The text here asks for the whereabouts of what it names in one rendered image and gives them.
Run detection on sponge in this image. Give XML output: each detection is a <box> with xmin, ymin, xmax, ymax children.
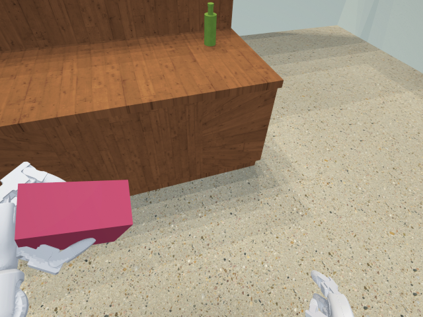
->
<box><xmin>15</xmin><ymin>180</ymin><xmax>133</xmax><ymax>250</ymax></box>

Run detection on robot left hand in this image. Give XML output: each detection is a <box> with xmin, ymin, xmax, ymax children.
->
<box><xmin>0</xmin><ymin>162</ymin><xmax>96</xmax><ymax>275</ymax></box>

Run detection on table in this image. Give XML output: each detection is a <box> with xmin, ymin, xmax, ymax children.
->
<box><xmin>0</xmin><ymin>0</ymin><xmax>284</xmax><ymax>196</ymax></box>

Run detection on robot right hand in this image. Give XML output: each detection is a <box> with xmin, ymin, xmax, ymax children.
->
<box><xmin>305</xmin><ymin>270</ymin><xmax>354</xmax><ymax>317</ymax></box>

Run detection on left robot forearm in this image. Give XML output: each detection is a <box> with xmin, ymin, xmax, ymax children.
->
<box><xmin>0</xmin><ymin>269</ymin><xmax>28</xmax><ymax>317</ymax></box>

